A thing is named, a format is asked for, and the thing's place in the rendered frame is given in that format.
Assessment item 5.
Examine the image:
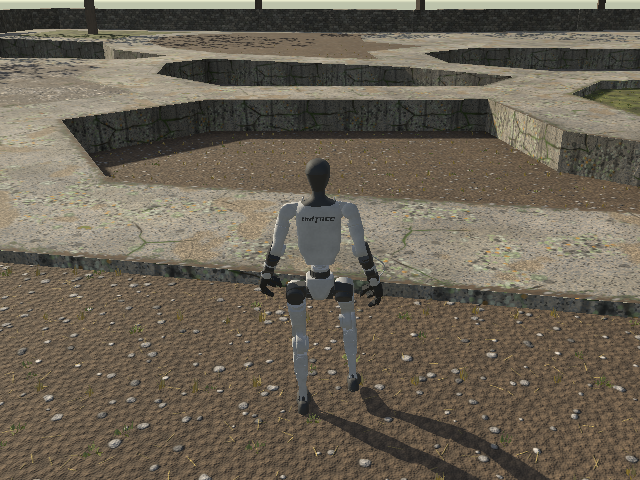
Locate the robot left hand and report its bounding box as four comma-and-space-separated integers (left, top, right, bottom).
259, 276, 282, 297

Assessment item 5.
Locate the left robot upper arm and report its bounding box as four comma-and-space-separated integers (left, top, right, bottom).
270, 202, 298, 257

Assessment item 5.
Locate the robot right hand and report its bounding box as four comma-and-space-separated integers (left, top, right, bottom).
360, 282, 383, 307

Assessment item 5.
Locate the right robot upper arm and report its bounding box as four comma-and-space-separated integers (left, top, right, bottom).
339, 201, 368, 258

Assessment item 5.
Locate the robot right forearm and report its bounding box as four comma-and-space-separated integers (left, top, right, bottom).
358, 242, 380, 286

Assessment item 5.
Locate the robot left shin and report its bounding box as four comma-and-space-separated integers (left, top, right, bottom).
292, 336, 308, 401

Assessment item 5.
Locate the robot left forearm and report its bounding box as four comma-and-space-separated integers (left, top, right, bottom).
261, 241, 280, 279

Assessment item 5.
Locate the left robot thigh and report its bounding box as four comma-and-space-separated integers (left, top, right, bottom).
286, 280, 309, 354

